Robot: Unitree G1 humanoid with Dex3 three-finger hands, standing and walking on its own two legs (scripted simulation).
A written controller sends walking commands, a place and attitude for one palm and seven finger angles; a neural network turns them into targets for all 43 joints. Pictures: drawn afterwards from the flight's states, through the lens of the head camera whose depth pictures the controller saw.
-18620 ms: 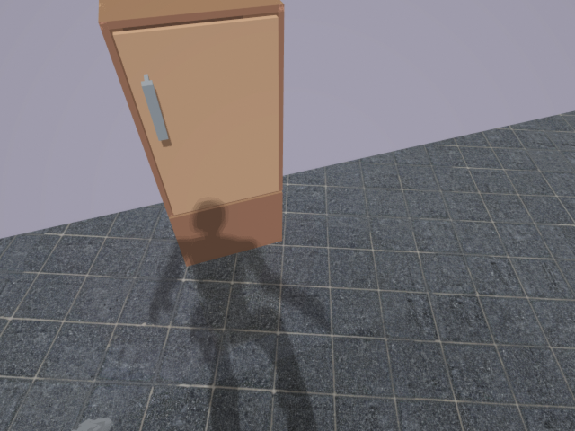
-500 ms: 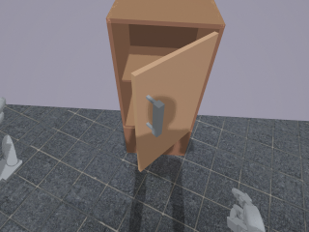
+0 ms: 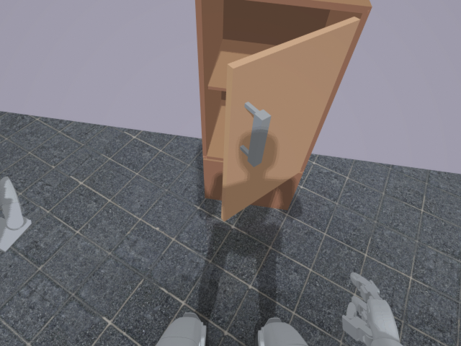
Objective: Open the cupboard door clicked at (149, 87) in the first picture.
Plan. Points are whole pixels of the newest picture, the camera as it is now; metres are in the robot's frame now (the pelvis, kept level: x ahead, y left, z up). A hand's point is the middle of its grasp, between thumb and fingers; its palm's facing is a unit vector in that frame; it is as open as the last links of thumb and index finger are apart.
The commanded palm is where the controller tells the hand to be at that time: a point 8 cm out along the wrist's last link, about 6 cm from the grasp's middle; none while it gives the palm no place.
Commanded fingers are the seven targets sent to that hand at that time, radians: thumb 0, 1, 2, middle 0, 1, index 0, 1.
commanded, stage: stop stepping back and stand still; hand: left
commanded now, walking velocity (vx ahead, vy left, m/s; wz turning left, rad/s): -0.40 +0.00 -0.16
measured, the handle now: (252, 134) +0.55 -0.01 +0.02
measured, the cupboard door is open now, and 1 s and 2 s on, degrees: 45 45 45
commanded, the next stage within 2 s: let the arm hang, fingers relaxed in 0.80 s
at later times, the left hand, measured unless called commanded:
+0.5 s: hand out of the picture +0.16 +0.25 +0.19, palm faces +0.37 -0.80 -0.47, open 7.4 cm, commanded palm +0.09 +0.28 +0.20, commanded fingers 0.00 0.90 0.90 -0.20 -0.30 -0.20 -0.30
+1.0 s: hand (64, 306) +0.16 +0.24 +0.06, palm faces +0.13 -0.87 -0.48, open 7.4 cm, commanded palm none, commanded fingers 0.00 0.90 0.90 -0.20 -0.30 -0.20 -0.30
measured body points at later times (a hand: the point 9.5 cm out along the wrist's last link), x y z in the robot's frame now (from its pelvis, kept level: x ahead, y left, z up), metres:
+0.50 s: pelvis -0.07 +0.00 +0.02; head -0.06 +0.02 +0.47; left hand +0.13 +0.29 +0.21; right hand +0.07 -0.24 -0.05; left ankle -0.03 +0.11 -0.72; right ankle -0.09 -0.11 -0.70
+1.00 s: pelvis -0.09 +0.00 +0.01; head -0.10 -0.02 +0.46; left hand +0.15 +0.28 +0.09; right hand +0.03 -0.27 -0.10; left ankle -0.06 +0.11 -0.72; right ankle -0.10 -0.09 -0.72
